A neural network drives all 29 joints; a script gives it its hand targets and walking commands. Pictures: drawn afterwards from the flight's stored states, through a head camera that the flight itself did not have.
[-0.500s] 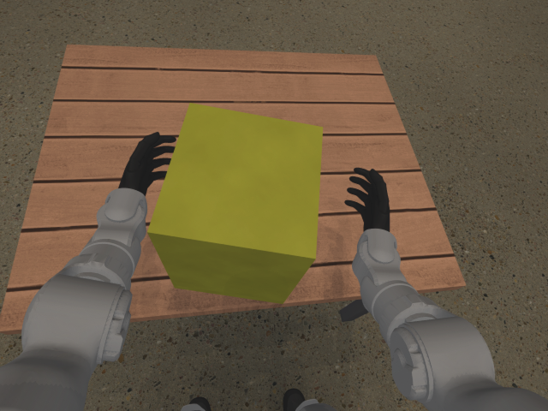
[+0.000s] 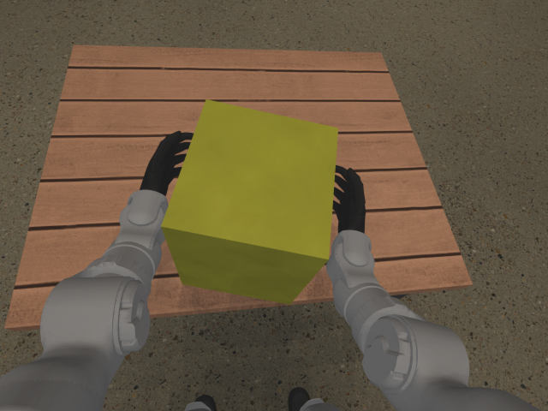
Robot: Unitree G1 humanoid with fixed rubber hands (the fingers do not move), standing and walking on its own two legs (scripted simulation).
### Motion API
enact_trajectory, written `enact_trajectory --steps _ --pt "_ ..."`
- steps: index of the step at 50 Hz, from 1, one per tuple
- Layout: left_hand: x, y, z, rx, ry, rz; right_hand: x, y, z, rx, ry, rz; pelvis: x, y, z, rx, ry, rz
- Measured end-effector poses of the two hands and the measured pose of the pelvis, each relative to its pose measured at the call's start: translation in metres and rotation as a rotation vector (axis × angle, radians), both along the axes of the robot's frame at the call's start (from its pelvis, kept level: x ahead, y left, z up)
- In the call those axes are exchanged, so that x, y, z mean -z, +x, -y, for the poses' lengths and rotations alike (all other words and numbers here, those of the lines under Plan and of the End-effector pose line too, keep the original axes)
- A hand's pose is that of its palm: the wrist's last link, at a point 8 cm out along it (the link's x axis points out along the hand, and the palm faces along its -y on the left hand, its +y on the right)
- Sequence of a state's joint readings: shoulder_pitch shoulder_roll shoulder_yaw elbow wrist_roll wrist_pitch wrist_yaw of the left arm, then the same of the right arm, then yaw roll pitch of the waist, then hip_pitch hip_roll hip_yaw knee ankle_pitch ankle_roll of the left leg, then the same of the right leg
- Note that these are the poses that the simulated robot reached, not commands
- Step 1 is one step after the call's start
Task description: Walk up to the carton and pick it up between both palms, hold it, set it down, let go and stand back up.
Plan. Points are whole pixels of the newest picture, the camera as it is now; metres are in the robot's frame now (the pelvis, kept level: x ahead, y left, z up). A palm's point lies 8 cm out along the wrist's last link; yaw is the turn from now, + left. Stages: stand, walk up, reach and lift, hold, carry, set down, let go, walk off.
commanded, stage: reach and lift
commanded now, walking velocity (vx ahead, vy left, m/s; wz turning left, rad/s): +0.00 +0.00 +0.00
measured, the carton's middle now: (252, 213) +0.42 -0.01 -0.04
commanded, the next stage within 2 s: none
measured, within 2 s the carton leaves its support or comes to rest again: leaves its support in 1.64 s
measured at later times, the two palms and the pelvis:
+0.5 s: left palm (157, 185) +0.45 +0.14 +0.01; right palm (349, 222) +0.37 -0.15 +0.00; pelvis +0.00 +0.00 +0.00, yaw +0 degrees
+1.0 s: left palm (157, 187) +0.45 +0.14 +0.00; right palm (348, 223) +0.37 -0.15 +0.00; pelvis +0.00 +0.00 +0.00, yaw +0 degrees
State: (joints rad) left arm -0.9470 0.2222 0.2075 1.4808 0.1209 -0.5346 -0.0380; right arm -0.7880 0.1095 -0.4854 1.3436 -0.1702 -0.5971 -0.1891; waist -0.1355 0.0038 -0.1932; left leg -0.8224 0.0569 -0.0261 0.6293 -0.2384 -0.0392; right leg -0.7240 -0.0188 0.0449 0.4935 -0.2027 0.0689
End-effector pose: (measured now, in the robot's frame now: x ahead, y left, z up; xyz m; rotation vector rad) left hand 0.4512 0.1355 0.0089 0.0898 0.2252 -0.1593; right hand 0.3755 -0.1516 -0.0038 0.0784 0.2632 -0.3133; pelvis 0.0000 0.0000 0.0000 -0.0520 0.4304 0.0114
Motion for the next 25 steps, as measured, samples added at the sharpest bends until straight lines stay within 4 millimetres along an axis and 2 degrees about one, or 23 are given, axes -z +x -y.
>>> enact_trajectory --steps 25 --pt "0.0028 -0.0028 -0.0018 -0.004 -0.001 0.006 0.0003 -0.0015 -0.0007 -0.019 -0.038 0.018 -0.0008 0.0011 0.0003 -0.001 0.000 0.012"
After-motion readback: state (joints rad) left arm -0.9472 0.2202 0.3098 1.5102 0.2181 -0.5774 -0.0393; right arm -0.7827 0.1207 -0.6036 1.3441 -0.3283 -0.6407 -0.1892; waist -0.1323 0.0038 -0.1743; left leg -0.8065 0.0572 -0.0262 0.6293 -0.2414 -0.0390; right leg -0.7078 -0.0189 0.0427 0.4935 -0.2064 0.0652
